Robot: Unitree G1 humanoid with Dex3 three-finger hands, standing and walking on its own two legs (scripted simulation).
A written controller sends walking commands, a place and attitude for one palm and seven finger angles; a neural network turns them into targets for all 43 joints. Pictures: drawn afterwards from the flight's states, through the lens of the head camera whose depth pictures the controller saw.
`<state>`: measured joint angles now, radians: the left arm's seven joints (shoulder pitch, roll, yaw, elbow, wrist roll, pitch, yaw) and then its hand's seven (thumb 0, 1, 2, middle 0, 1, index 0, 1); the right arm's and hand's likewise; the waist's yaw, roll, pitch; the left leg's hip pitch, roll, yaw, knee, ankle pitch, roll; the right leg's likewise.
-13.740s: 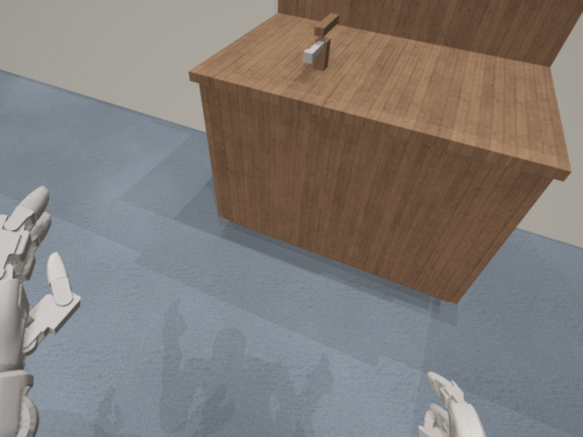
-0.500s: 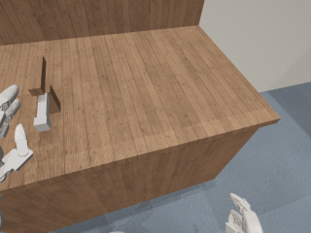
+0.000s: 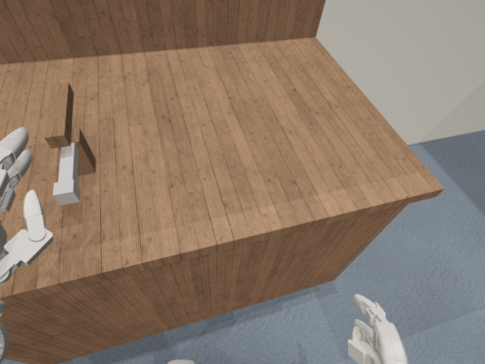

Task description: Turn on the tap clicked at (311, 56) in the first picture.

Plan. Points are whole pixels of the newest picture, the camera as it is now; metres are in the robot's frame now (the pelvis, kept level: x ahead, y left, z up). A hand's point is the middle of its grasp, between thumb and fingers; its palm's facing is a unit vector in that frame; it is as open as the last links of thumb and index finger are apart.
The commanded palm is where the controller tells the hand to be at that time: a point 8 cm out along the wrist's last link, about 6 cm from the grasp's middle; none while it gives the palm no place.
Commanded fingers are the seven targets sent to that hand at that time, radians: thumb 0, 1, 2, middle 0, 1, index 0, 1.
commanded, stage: shuffle to correct the standing spot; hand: left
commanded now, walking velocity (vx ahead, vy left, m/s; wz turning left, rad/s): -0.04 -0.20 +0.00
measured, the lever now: (67, 192) +0.33 +0.31 +0.07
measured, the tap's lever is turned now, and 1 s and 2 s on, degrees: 0 0 0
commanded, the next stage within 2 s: come to a stop and stand still in 1.20 s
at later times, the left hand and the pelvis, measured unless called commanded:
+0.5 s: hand (54, 231) +0.23 +0.24 +0.16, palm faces +0.33 -0.85 -0.41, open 7.4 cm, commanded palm +0.16 +0.28 +0.18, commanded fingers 0.00 0.90 0.90 -0.20 -0.30 -0.20 -0.30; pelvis +0.01 -0.01 +0.00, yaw +0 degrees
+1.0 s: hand (45, 241) +0.21 +0.24 +0.17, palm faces +0.35 -0.85 -0.39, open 7.4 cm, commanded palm +0.15 +0.28 +0.18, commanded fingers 0.00 0.90 0.90 -0.20 -0.30 -0.20 -0.30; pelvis +0.00 +0.00 +0.00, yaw +0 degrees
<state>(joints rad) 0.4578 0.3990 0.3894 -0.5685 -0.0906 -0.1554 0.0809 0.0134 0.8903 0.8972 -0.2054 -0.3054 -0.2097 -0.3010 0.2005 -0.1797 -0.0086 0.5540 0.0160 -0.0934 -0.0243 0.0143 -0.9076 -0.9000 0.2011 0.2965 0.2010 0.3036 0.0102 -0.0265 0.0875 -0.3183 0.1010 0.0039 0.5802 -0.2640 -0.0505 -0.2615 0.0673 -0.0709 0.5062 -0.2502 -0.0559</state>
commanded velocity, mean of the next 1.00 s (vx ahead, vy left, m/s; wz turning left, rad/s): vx -0.06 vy -0.19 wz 0.00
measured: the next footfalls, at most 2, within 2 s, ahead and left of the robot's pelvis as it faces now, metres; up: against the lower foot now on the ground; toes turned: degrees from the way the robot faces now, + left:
none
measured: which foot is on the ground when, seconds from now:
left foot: down 0.00-1.00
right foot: down 0.00-1.00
